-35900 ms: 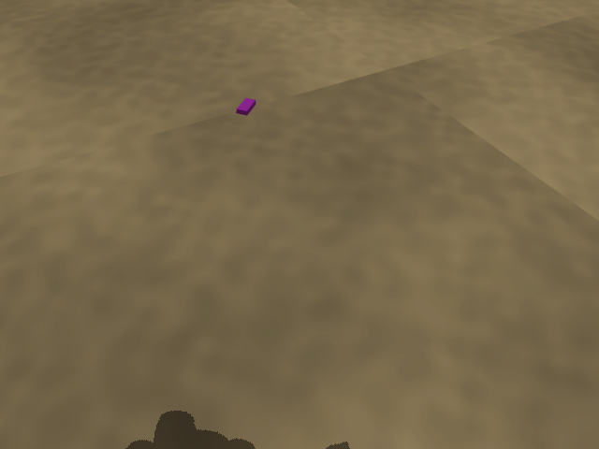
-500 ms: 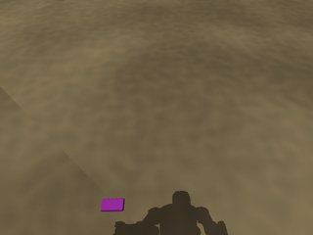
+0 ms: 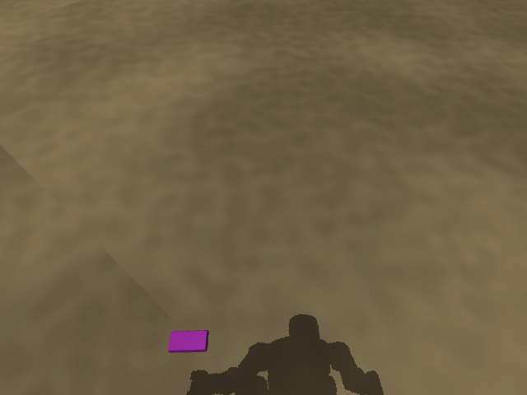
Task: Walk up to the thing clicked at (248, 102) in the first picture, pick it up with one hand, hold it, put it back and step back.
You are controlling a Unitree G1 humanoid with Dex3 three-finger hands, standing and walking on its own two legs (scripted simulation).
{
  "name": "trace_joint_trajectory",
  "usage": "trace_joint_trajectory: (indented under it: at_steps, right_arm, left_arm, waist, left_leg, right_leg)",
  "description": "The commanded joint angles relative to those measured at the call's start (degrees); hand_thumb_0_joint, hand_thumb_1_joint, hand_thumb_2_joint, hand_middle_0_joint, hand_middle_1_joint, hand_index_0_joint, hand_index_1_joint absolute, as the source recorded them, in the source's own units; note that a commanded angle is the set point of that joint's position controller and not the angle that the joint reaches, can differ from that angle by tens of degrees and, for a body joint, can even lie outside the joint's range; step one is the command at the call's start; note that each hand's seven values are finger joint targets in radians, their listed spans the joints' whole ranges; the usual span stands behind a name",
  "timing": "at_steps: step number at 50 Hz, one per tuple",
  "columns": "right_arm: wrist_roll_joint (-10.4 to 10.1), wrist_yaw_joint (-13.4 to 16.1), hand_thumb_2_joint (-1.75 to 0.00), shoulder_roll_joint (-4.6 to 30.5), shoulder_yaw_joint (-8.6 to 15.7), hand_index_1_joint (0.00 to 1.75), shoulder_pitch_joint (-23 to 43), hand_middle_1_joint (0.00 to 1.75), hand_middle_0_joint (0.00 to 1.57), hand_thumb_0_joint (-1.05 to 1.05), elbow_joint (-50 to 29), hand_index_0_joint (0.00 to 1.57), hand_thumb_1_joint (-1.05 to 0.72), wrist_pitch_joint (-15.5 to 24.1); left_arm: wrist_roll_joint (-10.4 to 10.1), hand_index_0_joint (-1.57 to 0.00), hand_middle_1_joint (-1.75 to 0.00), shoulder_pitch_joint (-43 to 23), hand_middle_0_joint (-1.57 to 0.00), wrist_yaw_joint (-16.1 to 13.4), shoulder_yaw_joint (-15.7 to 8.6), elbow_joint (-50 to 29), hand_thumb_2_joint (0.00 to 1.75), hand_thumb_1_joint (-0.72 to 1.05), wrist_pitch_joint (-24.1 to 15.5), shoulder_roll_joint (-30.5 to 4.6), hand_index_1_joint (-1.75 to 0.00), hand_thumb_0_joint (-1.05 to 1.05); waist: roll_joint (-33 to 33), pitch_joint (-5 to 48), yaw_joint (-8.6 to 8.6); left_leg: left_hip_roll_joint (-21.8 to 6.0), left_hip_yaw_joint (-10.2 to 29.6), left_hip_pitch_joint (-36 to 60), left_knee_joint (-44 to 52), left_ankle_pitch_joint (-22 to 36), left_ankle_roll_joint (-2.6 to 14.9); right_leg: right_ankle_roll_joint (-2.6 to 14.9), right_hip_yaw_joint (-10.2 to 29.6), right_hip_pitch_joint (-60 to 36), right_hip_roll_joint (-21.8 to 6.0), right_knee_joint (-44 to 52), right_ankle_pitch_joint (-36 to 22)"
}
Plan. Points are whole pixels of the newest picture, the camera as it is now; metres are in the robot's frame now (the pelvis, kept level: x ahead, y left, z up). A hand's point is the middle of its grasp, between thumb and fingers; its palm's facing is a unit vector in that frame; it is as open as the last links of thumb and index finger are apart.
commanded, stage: stand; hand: left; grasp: from above
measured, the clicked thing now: (188, 341) +0.43 +0.28 -0.77
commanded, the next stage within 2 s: step back in 0.48 s
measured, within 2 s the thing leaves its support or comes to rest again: neither
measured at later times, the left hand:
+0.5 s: hand out of the picture +0.09 +0.24 -0.16, palm faces +0.00 -0.94 -0.34, open 7.4 cm
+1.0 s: hand out of the picture +0.06 +0.32 -0.18, palm faces -0.06 -0.94 -0.35, open 7.4 cm
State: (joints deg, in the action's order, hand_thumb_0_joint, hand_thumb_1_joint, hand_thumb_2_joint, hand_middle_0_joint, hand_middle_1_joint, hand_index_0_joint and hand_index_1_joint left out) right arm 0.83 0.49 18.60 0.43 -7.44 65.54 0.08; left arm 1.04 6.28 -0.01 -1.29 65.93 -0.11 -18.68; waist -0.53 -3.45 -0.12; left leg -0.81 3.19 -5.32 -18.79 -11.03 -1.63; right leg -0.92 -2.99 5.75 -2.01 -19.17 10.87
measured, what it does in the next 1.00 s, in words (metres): walks backwards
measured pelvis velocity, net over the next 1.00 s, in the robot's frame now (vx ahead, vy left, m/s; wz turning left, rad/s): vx -0.08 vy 0.07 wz -0.02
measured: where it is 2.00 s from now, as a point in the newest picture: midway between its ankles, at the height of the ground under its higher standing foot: outside the picture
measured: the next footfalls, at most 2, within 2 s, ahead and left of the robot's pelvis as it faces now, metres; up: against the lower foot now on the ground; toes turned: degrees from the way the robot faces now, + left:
right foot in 1.22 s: -0.12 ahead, -0.06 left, +0.00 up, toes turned -3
left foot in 1.60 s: -0.23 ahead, +0.19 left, +0.00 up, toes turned -3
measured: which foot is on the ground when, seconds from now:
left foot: down 0.00-1.00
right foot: down 0.00-0.78, up 0.80-1.00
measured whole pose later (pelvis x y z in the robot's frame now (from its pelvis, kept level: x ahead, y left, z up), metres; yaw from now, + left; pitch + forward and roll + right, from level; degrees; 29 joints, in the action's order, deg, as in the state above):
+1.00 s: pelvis -0.08 +0.07 -0.02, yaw -1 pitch -1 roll -1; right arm 1.5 0.9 19.4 2.6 -8.6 52.5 -2.0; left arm 0.2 2.5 -1.4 -3.7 51.4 4.1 -22.6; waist 2.8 -12.3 1.7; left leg 1.5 -0.5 -17.0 -33.0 -15.0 3.5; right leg 0.0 8.6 25.6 6.5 -66.2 29.8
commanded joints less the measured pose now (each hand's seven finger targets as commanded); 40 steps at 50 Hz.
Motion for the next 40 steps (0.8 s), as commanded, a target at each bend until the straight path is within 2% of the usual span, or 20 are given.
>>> trace_joint_trajectory:
  at_steps: [1,9,11,18,23,24,25,27,28,29,30,31,32,34,35,36,37,38,39,40]
  right_arm:
    - [0.0,0.7,-0.90,11.8,2.1,0.30,2.2,0.30,0.20,0.00,-3.2,0.20,-0.90,1.5]
    - [-0.1,0.5,-0.90,11.7,2.0,0.30,1.6,0.30,0.20,0.00,-3.0,0.20,-0.90,1.2]
    - [0.0,0.5,-0.90,12.2,2.0,0.30,2.4,0.30,0.20,0.00,-3.3,0.20,-0.90,1.4]
    - [0.0,0.6,-0.90,12.4,1.9,0.30,2.5,0.30,0.20,0.00,-3.6,0.20,-0.90,1.6]
    - [0.0,0.7,-0.90,12.4,1.9,0.30,2.2,0.30,0.20,0.00,-3.5,0.20,-0.90,1.4]
    - [-0.7,0.3,-0.90,15.0,3.0,0.30,5.0,0.30,0.20,0.00,-5.8,0.20,-0.90,0.3]
    - [-1.0,0.3,-0.90,13.8,3.1,0.30,4.4,0.30,0.20,0.00,-6.8,0.20,-0.90,-0.1]
    - [-1.5,0.2,-0.90,13.0,3.2,0.30,2.9,0.30,0.20,0.00,-8.3,0.20,-0.90,-0.7]
    - [-1.6,0.1,-0.90,12.7,3.6,0.30,2.6,0.30,0.20,0.00,-9.0,0.20,-0.90,-1.2]
    - [-1.2,-0.1,-0.90,12.7,4.1,0.30,1.8,0.30,0.20,0.00,-9.8,0.20,-0.90,-1.9]
    - [-0.9,-0.3,-0.90,12.9,4.4,0.30,0.3,0.30,0.20,0.00,-10.4,0.20,-0.90,-2.5]
    - [-0.8,-0.6,-0.90,13.2,4.6,0.30,-1.6,0.30,0.20,0.00,-10.9,0.20,-0.90,-2.9]
    - [-1.1,-0.9,-0.90,13.3,4.9,0.30,-3.0,0.30,0.20,0.00,-11.3,0.20,-0.90,-3.0]
    - [-1.3,-1.1,-0.90,13.3,5.3,0.30,-4.5,0.30,0.20,0.00,-12.0,0.20,-0.90,-2.9]
    - [-1.1,-1.1,-0.90,13.3,5.3,0.30,-3.7,0.30,0.20,0.00,-12.6,0.20,-0.90,-2.7]
    - [-0.5,-0.9,-0.90,13.0,5.4,0.30,-5.4,0.30,0.20,0.00,-12.5,0.20,-0.90,-2.4]
    - [-0.2,-0.8,-0.90,12.6,5.5,0.30,-5.7,0.30,0.20,0.00,-12.2,0.20,-0.90,-2.0]
    - [0.7,-0.5,-0.90,13.9,6.1,0.30,-4.7,0.30,0.20,0.00,-12.7,0.20,-0.90,-1.4]
    - [1.8,-0.2,-0.90,18.5,7.1,0.30,-4.0,0.30,0.20,0.00,-13.5,0.20,-0.90,-1.0]
    - [1.8,0.0,-0.90,20.3,7.4,0.30,-3.6,0.30,0.20,0.00,-14.2,0.20,-0.90,-0.7]
  left_arm:
    - [-0.4,-0.20,-0.30,-2.1,-0.20,-1.0,-2.0,-3.5,0.90,0.90,-1.5,-11.4,-0.30,0.00]
    - [-0.3,-0.20,-0.30,-1.9,-0.20,-0.8,-2.1,-3.4,0.90,0.90,-1.4,-12.0,-0.30,0.00]
    - [-0.3,-0.20,-0.30,-2.4,-0.20,-0.9,-2.0,-3.7,0.90,0.90,-1.5,-11.7,-0.30,0.00]
    - [-0.5,-0.20,-0.30,-2.1,-0.20,-1.0,-2.1,-4.0,0.90,0.90,-1.8,-12.1,-0.30,0.00]
    - [-0.6,-0.20,-0.30,-2.4,-0.20,-1.1,-2.0,-4.1,0.90,0.90,-1.6,-12.2,-0.30,0.00]
    - [-1.9,-0.20,-0.30,-1.6,-0.20,-1.2,-4.9,-5.1,0.90,0.90,-1.1,-16.7,-0.30,0.00]
    - [-1.9,-0.20,-0.30,-0.7,-0.20,-1.5,-5.3,-5.8,0.90,0.90,-0.9,-16.9,-0.30,0.00]
    - [-1.8,-0.20,-0.30,-0.3,-0.20,-1.7,-5.8,-7.7,0.90,0.90,-0.7,-17.6,-0.30,0.00]
    - [-1.6,-0.20,-0.30,-1.2,-0.20,-1.8,-6.1,-8.7,0.90,0.90,-0.5,-18.1,-0.30,0.00]
    - [-0.9,-0.20,-0.30,-3.3,-0.20,-1.8,-6.2,-10.5,0.90,0.90,-0.4,-17.7,-0.30,0.00]
    - [-0.1,-0.20,-0.30,-4.7,-0.20,-1.8,-6.3,-12.3,0.90,0.90,-0.3,-18.0,-0.30,0.00]
    - [0.3,-0.20,-0.30,-6.4,-0.20,-1.8,-6.5,-13.6,0.90,0.90,-0.1,-17.9,-0.30,0.00]
    - [0.6,-0.20,-0.30,-8.5,-0.20,-1.9,-6.4,-14.9,0.90,0.90,0.1,-17.8,-0.30,0.00]
    - [0.8,-0.20,-0.30,-10.2,-0.20,-1.9,-6.1,-16.2,0.90,0.90,0.4,-17.2,-0.30,0.00]
    - [0.8,-0.20,-0.30,-9.2,-0.20,-1.8,-6.0,-16.8,0.90,0.90,0.7,-16.8,-0.30,0.00]
    - [0.5,-0.20,-0.30,-9.8,-0.20,-1.8,-5.9,-17.5,0.90,0.90,1.1,-17.2,-0.30,0.00]
    - [-0.1,-0.20,-0.30,-9.2,-0.20,-1.7,-5.6,-17.9,0.90,0.90,1.7,-16.4,-0.30,0.00]
    - [-0.7,-0.20,-0.30,-7.4,-0.20,-1.4,-5.3,-18.0,0.90,0.90,2.4,-14.4,-0.30,0.00]
    - [-1.4,-0.20,-0.30,-6.1,-0.20,-1.6,-4.9,-19.0,0.90,0.90,2.8,-11.5,-0.30,0.00]
    - [-1.3,-0.20,-0.30,-5.0,-0.20,-2.2,-5.0,-18.3,0.90,0.90,3.5,-11.2,-0.30,0.00]
  waist:
    - [-0.1,4.7,-0.14]
    - [0.7,2.2,0.01]
    - [-0.9,3.4,-0.12]
    - [0.3,6.8,-0.18]
    - [0.4,6.2,0.09]
    - [1.3,-1.1,-0.44]
    - [2.5,1.2,0.05]
    - [4.8,3.6,0.20]
    - [6.7,4.3,0.27]
    - [10.4,4.8,0.73]
    - [9.9,5.1,0.90]
    - [9.4,5.4,2.05]
    - [10.4,5.3,3.12]
    - [11.4,5.7,3.48]
    - [10.4,5.7,2.25]
    - [10.2,6.2,3.10]
    - [8.6,5.7,3.07]
    - [0.8,4.5,2.47]
    - [-11.0,4.6,1.60]
    - [-9.0,5.8,0.96]
  left_leg:
    - [-5.9,3.0,-0.7,2.6,13.2,2.11]
    - [-5.3,3.0,-2.9,3.8,5.0,1.97]
    - [-5.8,3.0,-2.6,3.2,8.0,2.26]
    - [-6.3,2.7,0.2,2.0,16.2,2.36]
    - [-6.1,2.3,0.0,2.3,15.2,2.04]
    - [-4.5,2.2,-5.3,-5.4,22.3,3.72]
    - [-3.6,0.5,-5.7,-9.2,22.9,3.80]
    - [-0.2,-2.0,-7.4,-16.2,16.5,3.32]
    - [2.0,-2.2,-8.7,-21.7,7.6,3.10]
    - [4.0,-1.6,-10.8,-29.2,-12.7,3.74]
    - [3.7,0.8,-10.7,-35.3,-19.5,4.05]
    - [2.2,2.1,-9.8,-36.0,-19.4,4.55]
    - [1.5,2.5,-9.5,-34.8,-19.2,5.16]
    - [1.0,1.4,-10.7,-30.8,-15.3,4.63]
    - [1.1,0.2,-11.1,-26.2,-13.2,4.23]
    - [0.6,-0.5,-9.9,-19.0,-7.9,4.18]
    - [0.9,-2.2,-8.2,-9.3,-0.6,3.68]
    - [-2.0,2.3,-7.2,-3.2,14.4,3.21]
    - [-11.5,16.7,-2.5,-2.1,31.9,5.83]
    - [-14.6,20.1,-0.3,-3.8,36.6,9.05]
  right_leg:
    - [1.78,4.4,-2.3,-5.4,2.0,-9.5]
    - [1.64,5.0,-0.4,-5.1,3.8,-1.7]
    - [1.71,5.0,-1.7,-5.5,2.8,-6.0]
    - [1.75,4.5,-3.8,-5.8,1.3,-14.5]
    - [1.77,4.6,-3.5,-5.9,1.6,-14.0]
    - [2.31,5.7,0.1,-5.8,-2.2,-24.0]
    - [3.74,5.7,-1.4,-6.8,-3.2,-29.1]
    - [7.78,8.7,-2.0,-10.7,-3.2,-34.6]
    - [10.76,11.3,-1.0,-13.8,-2.1,-34.0]
    - [13.71,14.5,0.9,-17.7,-0.4,-31.6]
    - [15.75,15.4,4.0,-19.8,-1.5,-29.9]
    - [15.62,13.8,7.2,-19.4,-2.4,-26.7]
    - [14.65,12.3,8.3,-18.4,-3.8,-25.4]
    - [12.34,10.1,7.5,-15.9,-6.7,-23.9]
    - [11.48,9.3,6.0,-14.4,-8.8,-22.7]
    - [9.68,8.6,5.4,-13.5,-12.1,-20.9]
    - [8.22,7.4,5.3,-11.3,-15.9,-18.2]
    - [5.66,4.6,7.3,-6.3,-21.8,-11.3]
    - [3.11,4.4,16.9,3.5,-32.2,8.2]
    - [3.14,10.0,20.7,7.7,-37.9,25.1]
